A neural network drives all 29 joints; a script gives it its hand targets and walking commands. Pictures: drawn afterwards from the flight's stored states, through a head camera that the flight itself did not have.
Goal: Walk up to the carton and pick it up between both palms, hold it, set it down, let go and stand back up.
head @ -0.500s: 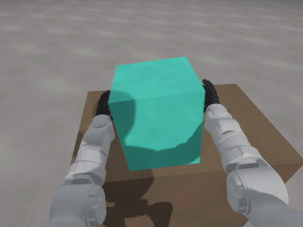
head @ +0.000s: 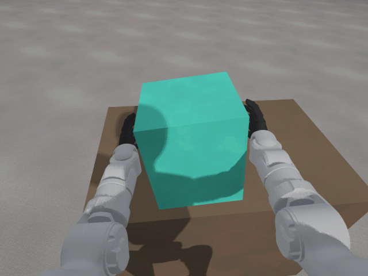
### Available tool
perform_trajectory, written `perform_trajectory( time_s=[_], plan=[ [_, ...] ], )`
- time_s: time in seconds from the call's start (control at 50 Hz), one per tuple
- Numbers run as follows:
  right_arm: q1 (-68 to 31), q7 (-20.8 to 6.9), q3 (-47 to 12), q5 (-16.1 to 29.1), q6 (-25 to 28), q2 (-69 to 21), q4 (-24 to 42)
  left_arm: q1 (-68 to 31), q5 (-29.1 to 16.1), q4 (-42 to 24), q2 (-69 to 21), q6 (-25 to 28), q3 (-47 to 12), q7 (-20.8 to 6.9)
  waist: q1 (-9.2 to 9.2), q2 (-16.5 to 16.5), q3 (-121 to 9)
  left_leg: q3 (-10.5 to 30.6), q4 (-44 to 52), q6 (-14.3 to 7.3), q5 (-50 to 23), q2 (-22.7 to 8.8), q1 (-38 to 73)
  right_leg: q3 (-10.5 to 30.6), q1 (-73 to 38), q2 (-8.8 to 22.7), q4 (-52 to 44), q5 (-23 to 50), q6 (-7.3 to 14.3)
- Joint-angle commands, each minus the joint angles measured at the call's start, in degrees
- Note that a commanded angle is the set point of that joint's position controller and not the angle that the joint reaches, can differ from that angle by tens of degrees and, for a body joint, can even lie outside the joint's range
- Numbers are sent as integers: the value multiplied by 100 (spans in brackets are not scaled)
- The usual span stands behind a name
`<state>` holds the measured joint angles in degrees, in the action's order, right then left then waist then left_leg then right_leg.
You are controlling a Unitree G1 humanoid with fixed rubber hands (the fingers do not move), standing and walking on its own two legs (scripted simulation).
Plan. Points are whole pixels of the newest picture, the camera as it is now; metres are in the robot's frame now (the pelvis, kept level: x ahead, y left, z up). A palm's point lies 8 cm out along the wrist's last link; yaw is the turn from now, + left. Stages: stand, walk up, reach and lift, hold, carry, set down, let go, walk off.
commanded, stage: set down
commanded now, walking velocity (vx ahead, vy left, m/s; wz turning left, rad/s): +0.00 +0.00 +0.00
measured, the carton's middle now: (192, 141) +0.42 +0.00 +0.10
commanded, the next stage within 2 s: none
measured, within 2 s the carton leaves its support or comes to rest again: rests again in 1.54 s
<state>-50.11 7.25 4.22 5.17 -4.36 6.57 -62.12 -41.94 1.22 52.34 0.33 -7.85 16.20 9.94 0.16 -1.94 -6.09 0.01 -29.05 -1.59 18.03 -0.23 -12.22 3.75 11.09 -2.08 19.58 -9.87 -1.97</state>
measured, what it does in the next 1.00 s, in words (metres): stands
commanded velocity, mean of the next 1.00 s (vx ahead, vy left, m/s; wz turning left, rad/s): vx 0.00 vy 0.00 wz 0.00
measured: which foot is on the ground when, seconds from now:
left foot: down 0.00-1.00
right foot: down 0.00-1.00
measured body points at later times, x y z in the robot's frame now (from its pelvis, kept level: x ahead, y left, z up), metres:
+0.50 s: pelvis +0.01 +0.00 +0.00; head -0.01 +0.01 +0.45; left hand +0.41 +0.16 +0.09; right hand +0.43 -0.15 +0.12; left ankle -0.03 +0.08 -0.74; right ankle +0.00 -0.15 -0.74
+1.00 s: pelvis +0.01 +0.00 +0.00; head +0.01 +0.01 +0.45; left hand +0.40 +0.16 +0.06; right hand +0.43 -0.14 +0.10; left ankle -0.03 +0.08 -0.74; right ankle +0.00 -0.15 -0.74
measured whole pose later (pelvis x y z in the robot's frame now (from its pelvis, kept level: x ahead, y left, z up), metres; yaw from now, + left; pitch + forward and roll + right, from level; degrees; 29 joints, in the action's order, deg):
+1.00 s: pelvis +0.01 +0.00 +0.00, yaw +0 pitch +5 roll -3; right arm -45.3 6.3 7.2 -0.8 4.1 4.8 -63.0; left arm -38.7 1.2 57.6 -0.6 3.5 16.2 9.7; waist -0.1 -1.9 -5.9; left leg 0.0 -29.0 -1.6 18.4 -0.2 -15.1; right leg 3.7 14.0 -2.1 19.6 -10.2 -1.9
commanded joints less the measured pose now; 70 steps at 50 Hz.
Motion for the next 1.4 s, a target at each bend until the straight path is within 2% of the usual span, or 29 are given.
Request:
perform_trajectory(
  time_s=[0.0,0.08,0.1,0.12,0.28,0.42,0.44,0.46,0.5,0.52,0.56,0.58,0.62,0.64,0.68,0.78,0.8,0.84,0.96,1.0,1.02,1.04,1.08,1.14,1.16,1.24,1.3,1.32,1.38],
  plan=[
    [-4180,-1034,-392,-410,374,-4652,1749,-5821,193,-991,-3670,636,-2049,-1061,-91,-182,-3195,55,654,707,-3506,-155,297,-451,-1262,-164,42,2134,171],
    [-4276,-1065,-419,-375,509,-4752,1666,-6164,86,-1371,-3877,839,-2223,-958,-69,-280,-3820,103,499,826,-3971,-201,529,-515,-1009,-210,77,2205,212],
    [-4016,-1068,-441,-419,538,-4751,1564,-6041,32,-1360,-3958,860,-2343,-943,77,-406,-3656,161,423,895,-4297,-265,705,-553,-866,-232,64,2244,243],
    [-4108,-1094,-486,-448,581,-4734,1639,-6009,-37,-1391,-4048,914,-2386,-917,-44,-357,-3925,155,381,915,-4495,-258,775,-554,-841,-247,50,2229,255],
    [-3924,-1062,-454,-529,628,-4792,1765,-5647,130,-1077,-3903,1024,-2178,-997,-36,-162,-3706,140,404,818,-4400,-248,412,-481,-1212,-187,141,2535,246],
    [-3722,-1107,-409,-719,773,-4939,1599,-5742,239,-1123,-3956,1200,-2140,-986,-69,-304,-3832,93,369,880,-4355,-243,353,-496,-1090,-135,164,2496,261],
    [-3710,-1113,-343,-697,810,-4784,1633,-5523,165,-1066,-3974,1180,-2235,-977,51,-295,-3829,114,286,917,-4636,-248,517,-547,-945,-184,170,2556,260],
    [-3710,-1124,-276,-771,821,-4849,1613,-5498,244,-945,-3896,1227,-2047,-994,-101,-201,-3854,58,309,878,-4456,-221,336,-512,-1088,-145,157,2554,274],
    [-3744,-1124,-288,-780,826,-4737,1663,-5365,293,-777,-3814,1202,-1966,-1025,-109,-109,-3589,80,372,835,-4309,-236,205,-499,-1228,-155,179,2550,254],
    [-3685,-1148,-385,-791,875,-4859,1787,-5375,295,-945,-3852,1287,-1997,-1015,-224,-137,-3818,88,374,840,-4424,-246,191,-485,-1240,-122,247,2682,237],
    [-3516,-1137,-207,-820,865,-4826,1460,-5357,307,-806,-3824,1312,-1978,-1008,-31,-282,-3657,47,380,819,-4276,-194,142,-502,-1154,-108,203,2545,265],
    [-3747,-1158,-265,-856,919,-4906,1656,-5390,347,-738,-3782,1381,-1823,-1024,-225,-160,-3630,-13,344,813,-4173,-148,13,-457,-1270,-88,232,2587,235],
    [-3449,-1164,-180,-946,907,-4849,1504,-5575,247,-966,-3845,1451,-2034,-1003,-5,-207,-3811,83,356,844,-4294,-209,78,-512,-1289,-97,276,2644,254],
    [-3383,-1190,-259,-967,895,-4871,1436,-5312,372,-775,-3694,1410,-1832,-1015,-176,-115,-3538,4,397,801,-4068,-182,32,-491,-1248,-81,232,2486,226],
    [-3518,-1176,-360,-906,1036,-4946,1767,-5421,277,-1000,-3858,1506,-2077,-1016,-81,-238,-3995,15,292,854,-4481,-167,47,-492,-1356,-117,331,2886,239],
    [-3284,-1132,-309,-1044,1046,-5034,1613,-5171,330,-915,-3784,1604,-1959,-1021,-33,-4,-3923,-13,248,812,-4363,-171,38,-521,-1368,-82,364,2907,227],
    [-3204,-1150,-258,-1061,1090,-4973,1431,-5358,322,-1040,-3822,1687,-2045,-998,-3,-239,-3877,19,266,860,-4321,-170,-120,-507,-1363,-45,375,2798,250],
    [-3326,-1135,-381,-1027,1232,-5059,1764,-5346,186,-1109,-3930,1745,-2259,-968,15,-184,-4289,51,124,893,-4797,-190,94,-584,-1253,-126,425,3062,251],
    [-3158,-1159,-49,-1256,1228,-4752,1461,-5128,465,-381,-3452,1784,-1769,-994,-98,-131,-3730,6,231,839,-4055,-163,-273,-558,-1156,-57,344,2474,303],
    [-2940,-1138,-125,-1195,1303,-4374,1647,-4860,398,-480,-3078,1850,-1691,-999,-86,-29,-3879,-62,235,795,-4310,-100,-200,-488,-1464,-84,418,2973,278],
    [-3029,-1138,139,-1455,1194,-4537,1357,-4846,585,-221,-3198,1846,-1468,-1048,-129,26,-3292,-104,402,718,-3730,-92,-516,-479,-1393,-14,346,2452,246],
    [-2811,-1133,108,-1430,1228,-4592,1408,-4722,584,-370,-3100,1852,-1467,-1077,-77,72,-3345,-117,356,699,-3861,-60,-545,-457,-1584,-5,447,2773,233],
    [-2759,-1177,268,-1608,1254,-4656,1088,-4771,710,-243,-3320,1867,-1459,-1088,-36,-87,-3041,-50,375,756,-3926,-107,-392,-537,-1325,-5,401,2466,262],
    [-2816,-1221,243,-1610,1335,-4567,1159,-4936,678,-188,-3068,1976,-1303,-1120,-106,60,-3249,-128,402,702,-3797,-81,-526,-523,-1531,21,470,2625,227],
    [-2802,-1227,265,-1683,1343,-4712,1027,-4748,689,-192,-3268,1974,-1422,-1111,21,8,-3127,-66,418,727,-3928,-111,-371,-584,-1419,-12,441,2505,241],
    [-2600,-1257,446,-1875,1380,-4321,971,-4507,890,258,-2655,2088,-871,-1170,-221,205,-2955,-217,494,637,-3445,-34,-730,-471,-1728,82,518,2544,209],
    [-2455,-1254,620,-2023,1459,-4340,758,-4540,950,151,-2803,2140,-1022,-1180,-37,-39,-2796,-174,468,711,-3703,-47,-602,-554,-1591,67,505,2543,214],
    [-2455,-1226,739,-2051,1477,-4137,820,-4445,986,200,-2670,2108,-982,-1200,7,77,-2909,-204,475,682,-3550,-55,-654,-517,-1697,60,527,2626,225],
    [-2326,-1240,630,-2138,1431,-4331,813,-4258,1136,397,-2489,2124,-609,-1277,-184,248,-2506,-307,587,563,-3305,3,-854,-473,-1915,138,555,2677,132]
  ],
)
